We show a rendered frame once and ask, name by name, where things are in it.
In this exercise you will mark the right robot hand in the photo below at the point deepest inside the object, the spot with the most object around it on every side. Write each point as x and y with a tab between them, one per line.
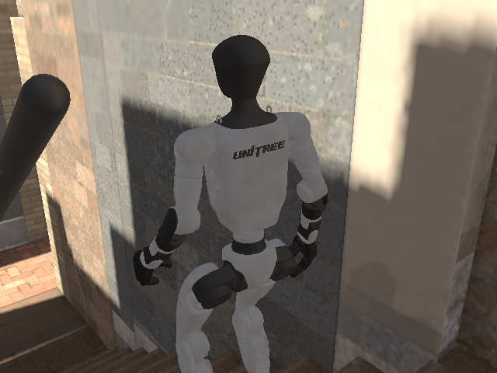
309	251

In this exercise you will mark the right robot forearm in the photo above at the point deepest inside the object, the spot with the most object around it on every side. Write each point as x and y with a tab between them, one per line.
310	219

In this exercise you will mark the robot left upper arm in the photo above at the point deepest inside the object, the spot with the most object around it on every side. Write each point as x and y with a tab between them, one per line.
192	149

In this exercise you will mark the left robot forearm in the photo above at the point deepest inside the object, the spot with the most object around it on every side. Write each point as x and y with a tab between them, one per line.
164	243

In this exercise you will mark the robot left thigh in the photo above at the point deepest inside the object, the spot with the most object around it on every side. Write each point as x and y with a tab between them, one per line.
205	288

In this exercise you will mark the left robot hand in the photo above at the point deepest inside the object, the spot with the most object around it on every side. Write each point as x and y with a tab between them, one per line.
143	274

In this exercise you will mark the robot left shin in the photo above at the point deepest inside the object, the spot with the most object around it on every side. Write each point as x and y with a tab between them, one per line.
186	361

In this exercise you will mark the robot right upper arm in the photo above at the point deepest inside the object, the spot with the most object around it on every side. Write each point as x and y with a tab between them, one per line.
303	152

